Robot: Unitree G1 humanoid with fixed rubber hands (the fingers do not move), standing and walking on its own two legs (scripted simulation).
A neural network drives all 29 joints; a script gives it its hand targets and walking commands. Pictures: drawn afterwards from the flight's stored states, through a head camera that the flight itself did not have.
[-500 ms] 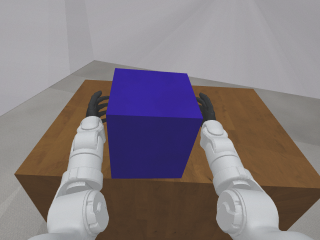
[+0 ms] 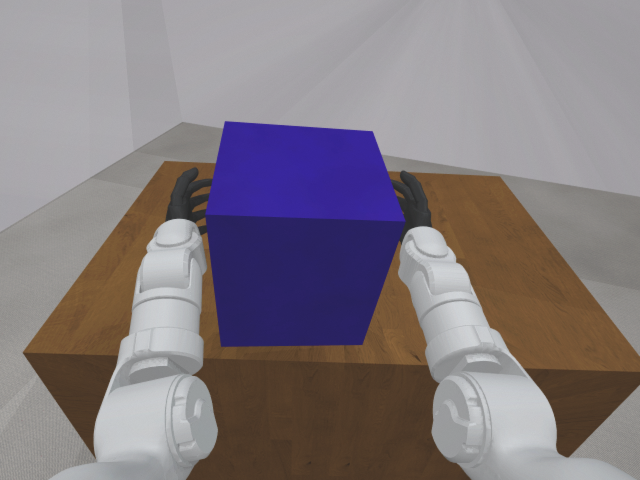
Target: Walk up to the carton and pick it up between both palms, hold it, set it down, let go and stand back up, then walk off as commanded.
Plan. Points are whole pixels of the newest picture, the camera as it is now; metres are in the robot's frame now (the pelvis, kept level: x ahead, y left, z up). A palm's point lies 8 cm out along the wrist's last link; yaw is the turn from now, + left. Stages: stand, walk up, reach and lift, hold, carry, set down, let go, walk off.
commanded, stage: reach and lift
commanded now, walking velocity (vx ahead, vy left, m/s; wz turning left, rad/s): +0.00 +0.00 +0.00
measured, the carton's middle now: (297, 238) +0.42 +0.06 +0.14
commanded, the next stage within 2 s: hold in 0.84 s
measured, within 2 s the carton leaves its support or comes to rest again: neither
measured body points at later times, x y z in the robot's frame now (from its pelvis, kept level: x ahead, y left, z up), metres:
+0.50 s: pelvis +0.00 +0.00 +0.00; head -0.07 +0.02 +0.44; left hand +0.38 +0.20 +0.20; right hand +0.39 -0.10 +0.20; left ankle +0.05 +0.15 -0.74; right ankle +0.01 -0.11 -0.74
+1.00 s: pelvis +0.00 +0.00 +0.00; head -0.08 +0.02 +0.44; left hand +0.37 +0.20 +0.22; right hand +0.38 -0.11 +0.22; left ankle +0.05 +0.15 -0.74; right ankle +0.01 -0.11 -0.74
